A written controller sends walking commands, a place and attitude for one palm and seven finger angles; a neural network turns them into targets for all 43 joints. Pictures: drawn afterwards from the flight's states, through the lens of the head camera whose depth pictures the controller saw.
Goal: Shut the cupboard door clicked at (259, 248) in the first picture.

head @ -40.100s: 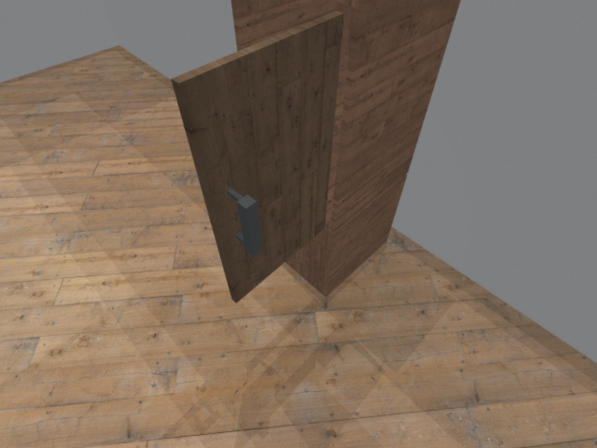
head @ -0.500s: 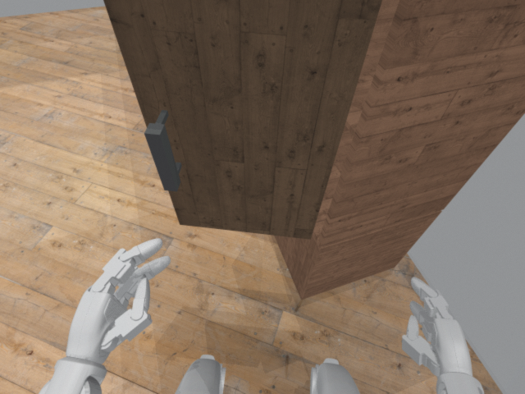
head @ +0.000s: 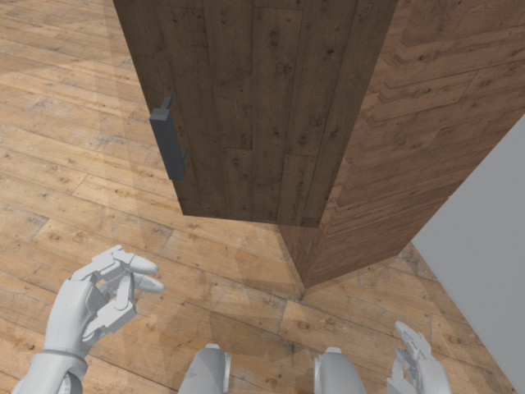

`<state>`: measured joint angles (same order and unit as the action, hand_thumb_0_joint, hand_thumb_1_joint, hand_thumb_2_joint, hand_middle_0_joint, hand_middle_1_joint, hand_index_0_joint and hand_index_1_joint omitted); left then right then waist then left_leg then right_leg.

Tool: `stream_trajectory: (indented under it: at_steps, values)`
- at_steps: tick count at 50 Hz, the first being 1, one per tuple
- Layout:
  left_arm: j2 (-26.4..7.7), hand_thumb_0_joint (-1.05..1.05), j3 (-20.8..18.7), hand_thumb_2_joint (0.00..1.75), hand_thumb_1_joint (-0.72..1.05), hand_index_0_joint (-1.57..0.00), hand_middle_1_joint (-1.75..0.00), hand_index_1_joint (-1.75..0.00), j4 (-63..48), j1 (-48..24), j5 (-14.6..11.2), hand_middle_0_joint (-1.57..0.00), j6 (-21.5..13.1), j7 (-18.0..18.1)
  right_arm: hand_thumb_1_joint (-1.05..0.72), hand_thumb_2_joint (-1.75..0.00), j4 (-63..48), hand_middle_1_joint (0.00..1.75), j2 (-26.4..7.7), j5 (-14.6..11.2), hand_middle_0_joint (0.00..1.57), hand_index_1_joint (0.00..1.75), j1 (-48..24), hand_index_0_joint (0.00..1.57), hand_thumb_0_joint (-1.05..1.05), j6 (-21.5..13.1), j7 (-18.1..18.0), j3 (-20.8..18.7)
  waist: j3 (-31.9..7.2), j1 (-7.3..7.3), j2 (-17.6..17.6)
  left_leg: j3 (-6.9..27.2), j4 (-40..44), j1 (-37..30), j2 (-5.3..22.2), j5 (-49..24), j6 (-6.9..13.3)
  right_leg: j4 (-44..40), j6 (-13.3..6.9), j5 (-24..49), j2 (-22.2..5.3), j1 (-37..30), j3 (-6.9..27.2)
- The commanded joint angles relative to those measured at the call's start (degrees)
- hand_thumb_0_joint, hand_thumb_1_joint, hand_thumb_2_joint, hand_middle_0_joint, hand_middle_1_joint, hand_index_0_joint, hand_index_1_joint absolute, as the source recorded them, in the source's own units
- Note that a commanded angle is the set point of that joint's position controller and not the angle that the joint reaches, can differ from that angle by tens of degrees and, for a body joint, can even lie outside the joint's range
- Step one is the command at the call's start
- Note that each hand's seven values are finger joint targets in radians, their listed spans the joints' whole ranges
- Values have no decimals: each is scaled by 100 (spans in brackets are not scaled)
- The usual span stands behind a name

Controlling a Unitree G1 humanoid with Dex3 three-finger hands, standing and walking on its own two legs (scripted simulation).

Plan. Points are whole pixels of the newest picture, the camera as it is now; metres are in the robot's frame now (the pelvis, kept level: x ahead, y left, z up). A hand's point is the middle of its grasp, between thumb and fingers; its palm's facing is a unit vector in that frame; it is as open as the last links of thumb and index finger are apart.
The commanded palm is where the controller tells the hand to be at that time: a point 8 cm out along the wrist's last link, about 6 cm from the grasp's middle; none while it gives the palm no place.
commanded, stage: raise the hand and make a fist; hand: left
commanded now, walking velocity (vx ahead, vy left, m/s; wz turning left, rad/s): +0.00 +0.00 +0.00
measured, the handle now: (172, 139) +0.50 +0.19 +0.07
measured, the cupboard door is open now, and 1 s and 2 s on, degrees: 64 64 64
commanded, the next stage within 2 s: bring the fist close to the handle in 1.06 s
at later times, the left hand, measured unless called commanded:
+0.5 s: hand (134, 292) +0.24 +0.18 +0.07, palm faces -0.04 -1.00 -0.05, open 3.1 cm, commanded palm +0.22 +0.23 +0.07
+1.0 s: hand (142, 288) +0.24 +0.17 +0.07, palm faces -0.05 -1.00 -0.05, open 3.1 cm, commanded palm +0.22 +0.22 +0.08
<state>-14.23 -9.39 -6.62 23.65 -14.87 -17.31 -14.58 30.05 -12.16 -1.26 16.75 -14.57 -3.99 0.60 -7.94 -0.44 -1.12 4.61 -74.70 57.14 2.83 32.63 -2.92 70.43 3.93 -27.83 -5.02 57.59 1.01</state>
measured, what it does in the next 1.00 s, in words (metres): stands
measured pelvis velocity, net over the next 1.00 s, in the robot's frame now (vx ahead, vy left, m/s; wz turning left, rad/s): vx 0.02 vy -0.02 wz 0.01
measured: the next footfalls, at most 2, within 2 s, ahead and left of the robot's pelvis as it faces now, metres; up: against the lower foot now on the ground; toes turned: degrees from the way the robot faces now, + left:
none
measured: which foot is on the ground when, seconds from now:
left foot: down 0.00-1.00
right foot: down 0.00-1.00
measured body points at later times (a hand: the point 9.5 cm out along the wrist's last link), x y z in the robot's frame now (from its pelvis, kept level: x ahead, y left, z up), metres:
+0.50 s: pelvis +0.02 -0.01 +0.01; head +0.09 +0.01 +0.45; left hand +0.23 +0.24 +0.07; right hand +0.23 -0.22 -0.05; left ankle +0.04 +0.14 -0.62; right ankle +0.06 -0.18 -0.62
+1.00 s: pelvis +0.02 -0.02 +0.01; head +0.08 -0.01 +0.45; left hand +0.24 +0.23 +0.08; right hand +0.20 -0.26 -0.06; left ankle +0.04 +0.14 -0.62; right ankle +0.06 -0.18 -0.62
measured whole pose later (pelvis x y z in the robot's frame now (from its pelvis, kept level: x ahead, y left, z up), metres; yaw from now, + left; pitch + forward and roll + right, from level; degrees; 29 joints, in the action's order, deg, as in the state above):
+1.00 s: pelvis +0.02 -0.02 +0.01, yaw +0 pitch +15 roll -2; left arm -14.4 -11.0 -5.5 22.4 -16.8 -18.6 -18.4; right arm 26.7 -13.8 -1.4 15.1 -10.3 -4.3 -0.4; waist -8.6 0.1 -1.2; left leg 5.5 -72.8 54.2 3.6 34.0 -4.4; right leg 70.1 3.9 -29.9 -4.3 55.2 0.1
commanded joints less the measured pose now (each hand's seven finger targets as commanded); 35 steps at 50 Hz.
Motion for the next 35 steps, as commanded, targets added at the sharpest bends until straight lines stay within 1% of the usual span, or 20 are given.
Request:
stream_trajectory:
  at_steps: [1,4,5,6,7,10,13,16,18,19,20,22,23,25,26,28,30,31,34,35]
  values:
    - [-560,0,-279,90,90,-99,-116,-116,-1208,-201,-77,-99,-629,-33,-90,-90,-1052,30,-817,19,20,30,-587,20,0,-404,-20,-388,-1104,94,-87,-252,1504,-559,-375,-476,303,-911,-476,-224,478,-939,-530]
    - [-524,0,-238,90,90,-104,-122,-122,-1248,-52,-86,-104,-603,-105,-90,-90,-1096,30,-834,4,20,30,-545,20,0,-348,-19,-411,-1142,94,-166,-272,1514,-688,-371,-602,306,-908,-473,-36,497,-956,-546]
    - [-609,0,-317,90,90,-106,-124,-124,-1320,-115,-88,-106,-589,-107,-90,-90,-1108,30,-827,19,20,30,-547,20,0,-320,-27,-403,-1176,130,-234,-267,1508,-704,-381,-746,315,-879,-490,83,504,-1051,-558]
    - [-610,0,-344,90,90,-108,-126,-126,-1368,-53,-92,-108,-579,-107,-90,-90,-1132,30,-829,16,20,30,-529,20,0,-291,-21,-425,-1263,129,-177,-278,1505,-769,-375,-817,304,-876,-478,149,503,-1083,-576]
    - [-578,0,-333,90,90,-110,-128,-128,-1396,16,-99,-110,-565,-107,-90,-90,-1159,30,-819,13,20,30,-536,20,0,-256,-19,-428,-1277,143,-239,-291,1507,-808,-376,-889,303,-881,-480,226,506,-1105,-574]
    - [-660,0,-422,90,90,-115,-134,-134,-1423,-62,-90,-115,-527,-79,-90,-90,-1157,30,-803,26,20,30,-520,20,0,-150,-22,-409,-1185,130,-287,-283,1495,-852,-369,-1033,306,-871,-493,366,548,-1134,-603]
    - [-584,0,-360,90,90,-121,-140,-140,-1448,-16,-100,-121,-501,-114,-90,-90,-1218,30,-797,28,20,30,-504,20,0,-75,0,-408,-1236,99,-358,-317,1465,-950,-363,-1155,286,-877,-479,526,539,-1152,-607]
    - [-552,0,-338,90,90,-126,-146,-146,-1284,-99,-114,-126,-422,-185,-90,-90,-1240,30,-800,29,20,30,-474,20,0,2,-5,-384,-1081,26,-194,-325,1433,-882,-359,-1123,291,-936,-467,523,560,-1142,-611]
    - [-623,0,-372,90,90,-130,-150,-150,-1340,-211,-119,-130,-406,-249,-90,-90,-1255,30,-810,22,20,30,-470,20,0,21,-14,-383,-1176,29,-219,-342,1397,-906,-354,-1158,288,-939,-464,579,558,-1201,-581]
    - [-628,0,-383,90,90,-130,-150,-150,-1345,-211,-131,-130,-391,-277,-90,-90,-1261,30,-804,25,20,30,-465,20,0,30,-11,-372,-1190,50,-329,-348,1410,-941,-358,-1210,283,-933,-476,630,555,-1223,-581]
    - [-728,0,-485,90,90,-130,-150,-150,-1316,-231,-138,-130,-367,-275,-90,-90,-1250,30,-798,33,20,30,-452,20,0,48,-23,-365,-1212,68,-281,-348,1374,-927,-358,-1310,300,-924,-488,706,579,-1293,-572]
    - [-661,0,-481,90,90,-130,-150,-150,-1403,-173,-180,-130,-372,-323,-90,-90,-1264,30,-779,33,20,30,-454,20,0,44,-9,-375,-1439,93,-299,-364,1347,-1055,-354,-1540,287,-877,-477,989,556,-1390,-572]
    - [-652,0,-468,90,90,-130,-150,-150,-1393,-200,-199,-130,-362,-338,-90,-90,-1273,30,-777,33,20,30,-453,20,0,51,-6,-370,-1402,64,-271,-372,1339,-1035,-356,-1534,287,-896,-467,1006,555,-1393,-574]
    - [-735,0,-571,90,90,-130,-150,-150,-1284,-242,-223,-130,-334,-346,-90,-90,-1252,30,-776,35,20,30,-465,20,0,71,-21,-360,-1286,80,-183,-373,1320,-936,-354,-1540,296,-917,-476,979,578,-1429,-568]
    - [-683,0,-520,90,90,-130,-150,-150,-1314,-286,-232,-130,-334,-370,-90,-90,-1260,30,-778,29,20,30,-468,20,0,64,-16,-363,-1317,57,-216,-389,1314,-953,-359,-1525,287,-918,-463,999,555,-1430,-553]
    - [-656,0,-525,90,90,-130,-150,-150,-1173,-247,-254,-130,-308,-385,-90,-90,-1252,30,-784,11,20,30,-454,20,0,81,-24,-369,-1222,44,-74,-396,1341,-895,-352,-1380,282,-990,-451,836,558,-1407,-541]
    - [-783,0,-629,90,90,-130,-150,-150,-1210,-307,-258,-130,-306,-367,-90,-90,-1249,30,-789,17,20,30,-476,20,0,80,-39,-372,-1275,88,-127,-395,1344,-890,-359,-1433,300,-997,-467,856,563,-1499,-511]
    - [-741,0,-585,90,90,-130,-150,-150,-1316,-338,-267,-130,-313,-379,-90,-90,-1270,30,-798,12,20,30,-446,20,0,77,-35,-367,-1388,80,-215,-416,1353,-951,-366,-1490,294,-984,-459,942,539,-1529,-507]
    - [-695,0,-616,90,90,-130,-150,-150,-1147,-277,-320,-130,-329,-395,-90,-90,-1249,30,-789,6,20,30,-452,20,0,76,-38,-384,-1338,80,-9,-437,1333,-846,-370,-1411,286,-1052,-438,854,524,-1582,-461]
    - [-773,0,-699,90,90,-130,-150,-150,-1050,-228,-322,-130,-327,-392,-90,-90,-1233,30,-788,8,20,30,-474,20,0,82,-50,-385,-1323,124,0,-439,1310,-767,-377,-1456,297,-1046,-458,853,530,-1649,-433]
